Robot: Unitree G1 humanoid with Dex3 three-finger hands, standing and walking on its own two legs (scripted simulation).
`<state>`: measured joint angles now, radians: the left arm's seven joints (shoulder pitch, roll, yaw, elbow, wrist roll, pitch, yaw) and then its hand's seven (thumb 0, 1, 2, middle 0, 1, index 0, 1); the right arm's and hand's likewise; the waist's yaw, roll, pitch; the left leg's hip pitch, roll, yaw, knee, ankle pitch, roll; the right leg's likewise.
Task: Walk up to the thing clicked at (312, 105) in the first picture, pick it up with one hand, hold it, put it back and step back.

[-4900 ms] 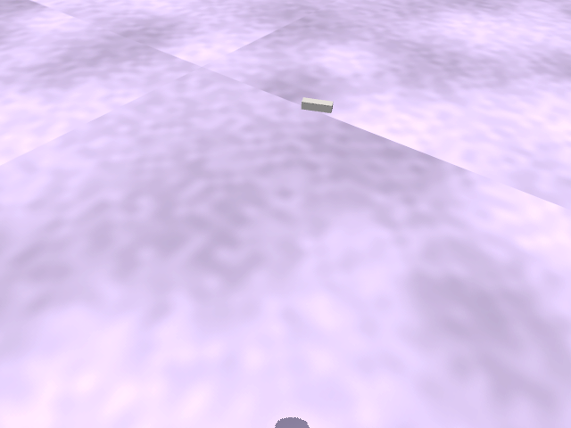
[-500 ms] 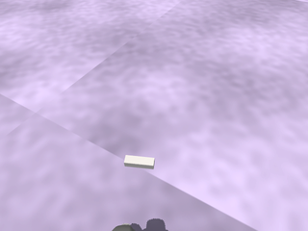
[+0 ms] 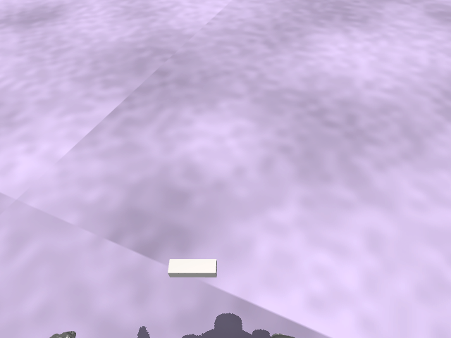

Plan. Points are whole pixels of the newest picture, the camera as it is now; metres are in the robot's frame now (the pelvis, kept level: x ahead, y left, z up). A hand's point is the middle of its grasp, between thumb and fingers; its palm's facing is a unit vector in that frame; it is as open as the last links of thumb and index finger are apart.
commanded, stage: walk up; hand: left
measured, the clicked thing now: (193, 268) +0.51 +0.17 -0.73
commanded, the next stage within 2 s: stand in 1.48 s
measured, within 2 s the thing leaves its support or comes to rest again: neither
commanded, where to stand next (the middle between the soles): +0.13 +0.01 m, yaw +1 degrees
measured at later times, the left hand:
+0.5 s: hand out of the picture +0.11 +0.28 -0.15, palm faces +0.00 -0.94 -0.33, open 7.4 cm
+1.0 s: hand out of the picture +0.14 +0.27 -0.13, palm faces +0.01 -0.95 -0.33, open 7.4 cm
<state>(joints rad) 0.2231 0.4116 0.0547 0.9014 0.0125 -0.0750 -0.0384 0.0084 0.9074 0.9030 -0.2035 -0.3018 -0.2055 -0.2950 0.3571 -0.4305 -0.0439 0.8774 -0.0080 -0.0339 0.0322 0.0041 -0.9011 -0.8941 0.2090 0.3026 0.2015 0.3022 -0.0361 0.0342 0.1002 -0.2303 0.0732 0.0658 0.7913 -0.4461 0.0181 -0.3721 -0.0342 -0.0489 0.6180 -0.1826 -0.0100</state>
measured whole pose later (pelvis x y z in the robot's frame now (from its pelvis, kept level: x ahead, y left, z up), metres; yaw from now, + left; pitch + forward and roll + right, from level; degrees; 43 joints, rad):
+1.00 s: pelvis +0.06 +0.02 +0.03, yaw +1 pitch -3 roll +0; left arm 0.06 0.35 0.01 1.18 0.00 -0.01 -0.02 0.01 0.91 0.90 -0.20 -0.30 -0.20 -0.29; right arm 0.04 -0.35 0.00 1.18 -0.01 -0.01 0.02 0.00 -0.90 -0.89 0.21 0.30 0.20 0.30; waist 0.01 0.00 0.06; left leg -0.17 0.03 0.03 0.34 -0.13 -0.02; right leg -0.14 -0.04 -0.02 0.33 -0.14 0.04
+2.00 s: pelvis +0.09 +0.01 +0.03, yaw +1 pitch -2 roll +0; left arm 0.09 0.34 0.01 1.14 0.00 -0.01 -0.01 0.01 0.91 0.90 -0.20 -0.30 -0.21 -0.29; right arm 0.07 -0.35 0.00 1.15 -0.01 -0.01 0.01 0.00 -0.90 -0.89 0.21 0.30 0.20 0.30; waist -0.01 0.01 0.05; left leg -0.13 0.05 0.02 0.32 -0.16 -0.04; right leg -0.11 -0.03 -0.03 0.32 -0.18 0.02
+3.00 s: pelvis +0.09 +0.01 +0.03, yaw +1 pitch -2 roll +0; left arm 0.11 0.35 0.01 1.13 0.01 -0.01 -0.01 0.01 0.91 0.90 -0.20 -0.30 -0.21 -0.29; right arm 0.10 -0.35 0.00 1.13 -0.02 -0.01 0.01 0.00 -0.90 -0.89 0.21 0.30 0.20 0.30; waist 0.00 0.00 0.05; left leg -0.11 0.05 0.02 0.31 -0.16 -0.04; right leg -0.09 -0.03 -0.03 0.32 -0.19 0.02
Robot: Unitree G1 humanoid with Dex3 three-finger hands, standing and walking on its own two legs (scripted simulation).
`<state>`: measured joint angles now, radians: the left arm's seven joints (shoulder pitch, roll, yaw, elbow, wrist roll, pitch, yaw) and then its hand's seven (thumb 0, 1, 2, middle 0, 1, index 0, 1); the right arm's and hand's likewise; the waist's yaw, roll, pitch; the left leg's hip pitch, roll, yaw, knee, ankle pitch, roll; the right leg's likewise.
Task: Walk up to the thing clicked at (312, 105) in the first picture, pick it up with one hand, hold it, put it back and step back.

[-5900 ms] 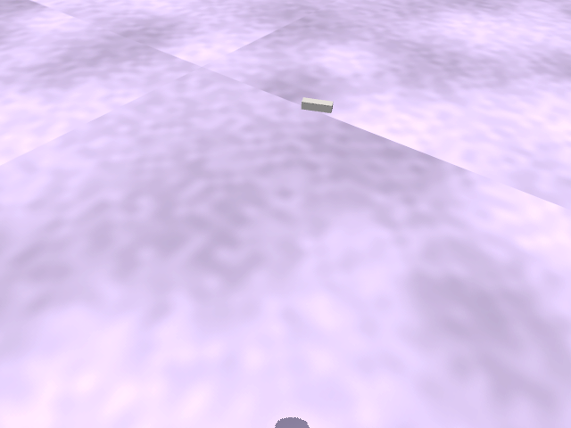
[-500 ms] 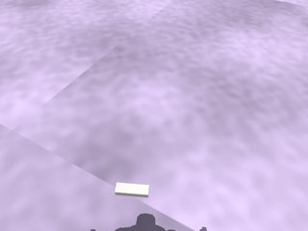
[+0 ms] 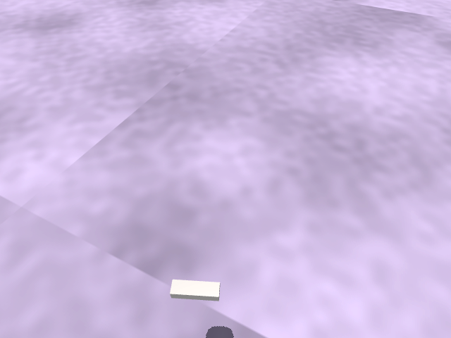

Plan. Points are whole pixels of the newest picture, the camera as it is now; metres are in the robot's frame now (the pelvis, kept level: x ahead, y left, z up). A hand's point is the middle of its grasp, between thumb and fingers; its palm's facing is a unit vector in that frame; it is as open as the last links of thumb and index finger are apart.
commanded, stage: walk up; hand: left
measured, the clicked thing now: (195, 290) +0.45 +0.14 -0.75
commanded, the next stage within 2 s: stand in 0.48 s
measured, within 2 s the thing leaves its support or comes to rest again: neither
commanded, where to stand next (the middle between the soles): +0.08 -0.01 m, yaw +0 degrees
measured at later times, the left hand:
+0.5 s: hand out of the picture +0.09 +0.24 -0.16, palm faces +0.00 -0.95 -0.33, open 7.4 cm
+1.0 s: hand out of the picture +0.11 +0.24 -0.15, palm faces -0.01 -0.94 -0.34, open 7.4 cm
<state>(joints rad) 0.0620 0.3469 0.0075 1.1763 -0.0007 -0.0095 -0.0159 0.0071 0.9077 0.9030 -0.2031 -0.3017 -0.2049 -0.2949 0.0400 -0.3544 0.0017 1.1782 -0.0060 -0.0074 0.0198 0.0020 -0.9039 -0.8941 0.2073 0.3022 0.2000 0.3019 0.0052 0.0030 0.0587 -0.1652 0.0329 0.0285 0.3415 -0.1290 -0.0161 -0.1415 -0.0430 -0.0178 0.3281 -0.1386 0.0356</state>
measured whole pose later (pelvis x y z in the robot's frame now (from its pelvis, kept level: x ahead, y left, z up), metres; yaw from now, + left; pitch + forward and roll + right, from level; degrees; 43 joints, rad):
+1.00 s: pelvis +0.03 -0.01 +0.00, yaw +0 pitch -2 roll +0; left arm 0.09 0.34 0.01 1.14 0.00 -0.01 -0.01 0.01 0.91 0.90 -0.20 -0.30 -0.21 -0.29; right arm 0.07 -0.35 0.00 1.15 -0.01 -0.01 0.01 0.00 -0.90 -0.89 0.21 0.30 0.20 0.30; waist -0.01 0.01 0.05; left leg -0.13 0.05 0.02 0.32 -0.16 -0.04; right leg -0.11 -0.03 -0.03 0.32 -0.18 0.02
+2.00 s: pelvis +0.03 -0.01 +0.00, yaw +0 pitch -2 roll +0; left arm 0.11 0.35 0.01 1.13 0.01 -0.01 -0.01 0.01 0.91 0.90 -0.20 -0.30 -0.21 -0.29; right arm 0.10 -0.35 0.00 1.13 -0.02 -0.01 0.01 0.00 -0.90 -0.89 0.21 0.30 0.20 0.30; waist 0.00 0.00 0.05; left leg -0.11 0.05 0.02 0.31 -0.16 -0.04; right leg -0.09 -0.03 -0.03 0.32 -0.19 0.02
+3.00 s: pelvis +0.04 -0.01 +0.00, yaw +0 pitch -2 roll +0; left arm 0.12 0.35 0.00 1.12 0.01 -0.01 -0.01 0.01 0.91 0.90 -0.20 -0.30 -0.21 -0.29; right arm 0.10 -0.35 0.00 1.13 -0.02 0.00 0.01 0.00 -0.90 -0.89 0.21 0.30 0.20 0.30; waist 0.00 0.00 0.06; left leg -0.11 0.05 0.02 0.32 -0.18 -0.03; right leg -0.09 -0.03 -0.03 0.32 -0.19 0.02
